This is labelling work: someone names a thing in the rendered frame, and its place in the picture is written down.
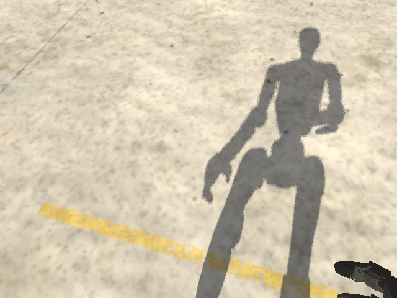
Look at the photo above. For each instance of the right robot hand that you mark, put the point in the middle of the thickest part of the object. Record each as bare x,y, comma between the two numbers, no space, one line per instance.
372,274

